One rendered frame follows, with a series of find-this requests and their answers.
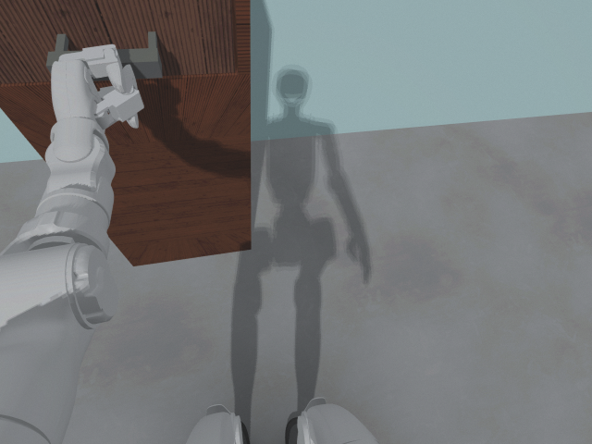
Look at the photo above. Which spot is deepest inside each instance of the robot left hand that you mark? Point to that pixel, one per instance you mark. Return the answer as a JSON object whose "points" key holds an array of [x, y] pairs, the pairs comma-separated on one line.
{"points": [[75, 95]]}

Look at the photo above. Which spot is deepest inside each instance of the handle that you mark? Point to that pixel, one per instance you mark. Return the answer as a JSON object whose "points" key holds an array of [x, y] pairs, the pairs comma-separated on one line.
{"points": [[145, 62]]}

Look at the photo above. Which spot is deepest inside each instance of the left robot thigh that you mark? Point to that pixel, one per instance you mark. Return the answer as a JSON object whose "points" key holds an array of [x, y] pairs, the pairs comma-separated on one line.
{"points": [[217, 428]]}

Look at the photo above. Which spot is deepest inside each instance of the left robot shin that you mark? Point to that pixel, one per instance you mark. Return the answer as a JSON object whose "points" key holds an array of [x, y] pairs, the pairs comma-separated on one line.
{"points": [[218, 408]]}

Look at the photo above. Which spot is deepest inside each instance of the cabinet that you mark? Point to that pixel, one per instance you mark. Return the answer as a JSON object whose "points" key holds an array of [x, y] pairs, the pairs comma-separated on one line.
{"points": [[182, 187]]}

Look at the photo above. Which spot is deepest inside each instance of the robot left forearm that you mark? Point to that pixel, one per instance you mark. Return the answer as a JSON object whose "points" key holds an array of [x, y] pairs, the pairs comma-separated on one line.
{"points": [[78, 201]]}

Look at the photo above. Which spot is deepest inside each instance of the drawer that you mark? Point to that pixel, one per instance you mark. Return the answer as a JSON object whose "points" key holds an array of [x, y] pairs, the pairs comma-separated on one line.
{"points": [[193, 36]]}

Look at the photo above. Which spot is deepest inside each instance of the left robot upper arm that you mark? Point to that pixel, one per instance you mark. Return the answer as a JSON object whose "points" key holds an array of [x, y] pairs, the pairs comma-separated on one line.
{"points": [[51, 302]]}

